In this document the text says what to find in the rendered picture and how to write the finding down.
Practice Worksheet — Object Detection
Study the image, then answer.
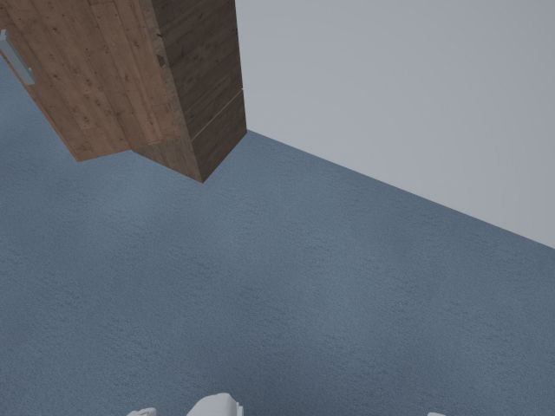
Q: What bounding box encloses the cupboard door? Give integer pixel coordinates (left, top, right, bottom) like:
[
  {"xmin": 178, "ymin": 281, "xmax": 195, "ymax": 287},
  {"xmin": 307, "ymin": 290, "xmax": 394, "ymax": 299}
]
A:
[{"xmin": 0, "ymin": 0, "xmax": 182, "ymax": 162}]

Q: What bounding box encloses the left robot thigh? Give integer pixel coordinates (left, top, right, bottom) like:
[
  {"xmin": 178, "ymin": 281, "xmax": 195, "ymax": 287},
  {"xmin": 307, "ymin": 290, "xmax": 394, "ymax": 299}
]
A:
[{"xmin": 187, "ymin": 394, "xmax": 244, "ymax": 416}]

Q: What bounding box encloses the handle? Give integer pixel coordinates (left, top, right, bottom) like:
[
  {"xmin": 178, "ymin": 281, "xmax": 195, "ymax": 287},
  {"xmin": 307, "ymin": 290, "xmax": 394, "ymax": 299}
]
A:
[{"xmin": 0, "ymin": 29, "xmax": 36, "ymax": 86}]

